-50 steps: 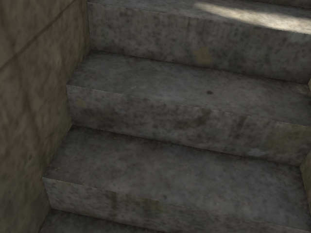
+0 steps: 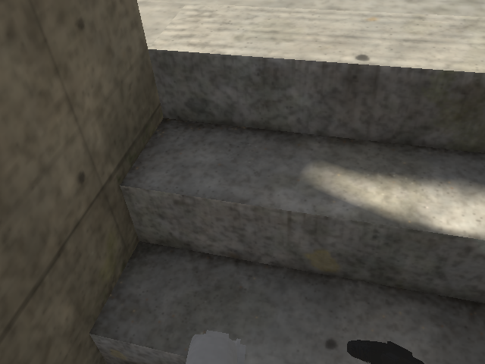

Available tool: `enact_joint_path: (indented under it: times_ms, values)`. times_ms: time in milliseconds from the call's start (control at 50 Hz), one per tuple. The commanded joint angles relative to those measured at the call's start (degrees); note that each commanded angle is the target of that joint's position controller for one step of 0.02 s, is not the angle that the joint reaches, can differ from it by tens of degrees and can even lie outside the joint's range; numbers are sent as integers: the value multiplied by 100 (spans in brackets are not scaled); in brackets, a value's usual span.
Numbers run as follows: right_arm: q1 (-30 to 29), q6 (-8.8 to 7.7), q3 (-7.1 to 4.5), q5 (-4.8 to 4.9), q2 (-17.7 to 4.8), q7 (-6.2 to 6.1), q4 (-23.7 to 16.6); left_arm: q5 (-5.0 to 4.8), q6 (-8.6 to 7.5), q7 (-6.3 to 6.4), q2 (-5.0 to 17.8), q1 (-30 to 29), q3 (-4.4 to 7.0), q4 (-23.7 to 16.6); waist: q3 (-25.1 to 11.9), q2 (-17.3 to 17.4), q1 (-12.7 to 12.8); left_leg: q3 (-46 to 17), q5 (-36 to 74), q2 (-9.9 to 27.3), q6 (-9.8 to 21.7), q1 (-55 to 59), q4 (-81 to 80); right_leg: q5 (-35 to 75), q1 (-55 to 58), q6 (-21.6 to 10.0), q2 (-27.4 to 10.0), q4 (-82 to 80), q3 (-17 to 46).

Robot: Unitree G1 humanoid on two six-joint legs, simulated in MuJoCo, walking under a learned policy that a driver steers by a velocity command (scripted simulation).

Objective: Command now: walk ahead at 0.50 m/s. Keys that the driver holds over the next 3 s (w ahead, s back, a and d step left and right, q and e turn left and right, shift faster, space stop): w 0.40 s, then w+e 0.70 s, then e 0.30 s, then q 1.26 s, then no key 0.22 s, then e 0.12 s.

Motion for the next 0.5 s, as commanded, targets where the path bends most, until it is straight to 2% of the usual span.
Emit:
enact_joint_path:
  times_ms: [20, 40, 60, 80, 100, 120, 140, 160, 180, 200, 220, 240, 260, 280, 300, 320, 340, 360, 380, 400, 420, 440, 460, 480, 500]
  values:
    - [-535, -1, 321, -48, 415, 1, -711, 49, -131, 63, 484, -522, 75, -520, 1338, -720, -247, 419, -130, 482, -123, -1617, -201, 702, -212, -816, -1144, -2048, 894]
    - [-1255, -46, 364, -64, 385, 5, -1063, -29, -118, 138, 376, -172, 34, -462, 1322, -617, -8, 752, 70, 694, -219, -1443, -862, 660, -313, -819, -1158, -2351, 993]
    - [-1662, -51, 400, -76, 344, 6, -1291, -68, -119, 239, 281, 152, -3, -349, 1155, -709, 117, 1254, 200, 912, -344, -1192, -1253, 661, -330, -876, -1183, -2654, 1040]
    - [-2168, -14, 512, -117, 407, 24, -1499, -143, -129, 339, 521, 214, 87, -409, 1013, -708, 243, 1897, 146, 1224, -408, -156, -2045, 1198, -666, -1004, -1399, -3531, 1057]
    - [-2471, -11, 530, -7, 356, 0, -1646, -261, -149, 382, 549, 479, 101, -278, 946, -907, 368, 2110, 12, 1334, -396, 933, -3070, 1647, -671, -1062, -1404, -3872, 843]
    - [-1877, -41, 445, 172, 149, -51, -1503, -316, -235, 375, 807, -145, 90, -462, 494, -1144, -104, 2468, -183, 979, -226, 3138, -4448, 4233, -1170, -940, -1184, -3656, 147]
    - [-1763, -62, 327, 242, -17, -123, -1598, -218, -338, 393, 1277, 394, 144, -291, -128, -1583, -128, 2934, -1102, 385, -116, 4240, -4465, 8151, -658, -1075, -1419, -3088, 142]
    - [-1203, -2, 214, 203, -125, -193, -1533, -79, -306, 372, 1747, 361, 247, -217, -687, -2133, -601, 2714, -1761, 127, 80, 4586, -4903, 11397, 455, -1240, -1463, -2145, -15]
    - [-419, 50, -19, 72, -690, -167, -1387, -23, -315, 350, 2207, 73, 390, -235, -1039, -2463, -1184, 2258, -1969, 23, 208, 4884, -6142, 12012, 1480, -1240, -1535, -1335, 123]
    - [462, 118, -225, -49, -1259, -138, -1127, -41, -441, 251, 2176, -246, 470, -283, -1390, -2592, -1636, 1251, -2258, 165, 449, 5781, -7221, 11599, 1625, -1146, -1611, -474, 343]
    - [1751, 278, -444, -302, -1797, -149, -573, -123, -713, 214, 2148, -824, 557, -536, -1694, -1753, -2095, -614, -2085, 546, 804, 7222, -8372, 10292, 559, -1159, -1468, 909, 859]
    - [2614, 348, -547, -526, -2117, -204, 64, -174, -900, -44, 734, -621, 309, -799, -2277, 1445, -1493, -5174, -3371, 2332, 2081, 8721, -11203, 3243, -2205, -836, 317, 3702, 1366]
    - [3187, 234, -383, -602, -1436, -379, 523, -121, -1092, -244, 711, -1121, 491, -757, -2184, 897, -1666, -6662, -3613, 2747, 1999, 8340, -12139, 1836, -2925, -647, 946, 7454, 2741]
    - [2802, 122, -251, -212, -934, -357, 945, -144, -1050, -338, 386, -2067, 425, -1440, -823, 743, -1294, -5334, -3759, 2633, 1446, 7447, -11711, 1502, -4399, -657, 834, 9163, 2329]
    - [2398, -5, -201, -97, -689, -235, 1288, -117, -932, -221, -70, -2851, 206, -2113, 202, 294, -861, -3778, -2994, 2415, 869, 6447, -11234, 1492, -4957, -845, 654, 9663, 1831]
    - [1826, -56, -159, -305, -240, -152, 1483, 2, -791, -105, -267, -3151, 29, -2479, 705, -112, -557, -2279, -2086, 2093, 512, 5806, -10801, 1607, -5390, -996, 513, 10015, 1664]
    - [1559, -118, -28, -418, 176, -20, 1582, -81, -730, 3, -557, -3009, -146, -2566, 777, -363, -297, -1226, -1088, 1875, 157, 5440, -10539, 1791, -5518, -1104, 466, 10382, 1669]
    - [1532, -121, 34, -463, 389, 96, 1716, -232, -663, 35, -604, -2750, -208, -2569, 826, -491, -128, -468, -440, 1660, 28, 5370, -10549, 1700, -5819, -1157, 490, 10653, 1634]
    - [1486, -92, 39, -458, 261, 151, 1781, -276, -563, 55, -636, -2600, -263, -2589, 914, -545, 13, 126, -23, 1555, -46, 5318, -10613, 1794, -6187, -1091, 434, 10478, 1588]
    - [1608, -81, 73, -501, 136, 174, 1931, -331, -430, 94, -783, -2642, -339, -2564, 1034, -269, 88, 410, 201, 1607, -63, 5242, -10818, 1572, -6739, -1030, 493, 11197, 1313]
    - [1457, -65, 116, -569, -5, 212, 1938, -301, -352, 120, -869, -2785, -451, -2730, 1166, -126, 311, 882, 402, 1465, -162, 4838, -10966, 1712, -6975, -968, 479, 11169, 1170]
    - [1315, -67, 129, -546, -224, 197, 1881, -272, -304, 131, -808, -2856, -495, -2820, 1089, 159, 431, 1409, 646, 1211, -290, 4474, -11182, 2073, -6892, -862, 535, 10697, 723]
    - [1147, -1, 175, -570, -370, 182, 1837, -265, -283, 150, -619, -3305, -535, -3019, 1069, 327, 467, 1851, 770, 930, -315, 3821, -11416, 2479, -6420, -728, 445, 9696, 322]
    - [1253, -25, 222, -509, -390, 100, 1860, -225, -280, 153, -385, -3764, -543, -3132, 1056, 488, 317, 1995, 999, 808, -195, 3389, -11663, 2883, -5960, -604, 442, 8948, -47]
    - [1586, -64, 170, -333, -608, -63, 1922, -217, -231, 190, -309, -4386, -594, -3282, 948, 659, 115, 1825, 1087, 1040, 59, 3096, -12329, 2846, -5375, -449, 381, 8031, -646]
Next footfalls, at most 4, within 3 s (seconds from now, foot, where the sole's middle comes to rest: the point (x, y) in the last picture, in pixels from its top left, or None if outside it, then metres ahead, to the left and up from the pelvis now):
0.20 left None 0.30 0.13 -0.57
0.66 right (299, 328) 0.50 -0.02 -0.38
1.08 left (216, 166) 0.78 0.16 -0.19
1.58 right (417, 180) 0.73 -0.26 -0.19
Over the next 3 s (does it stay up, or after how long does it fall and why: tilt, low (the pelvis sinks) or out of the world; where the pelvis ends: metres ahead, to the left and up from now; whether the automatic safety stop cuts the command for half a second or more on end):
stays up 1.06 -0.27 0.76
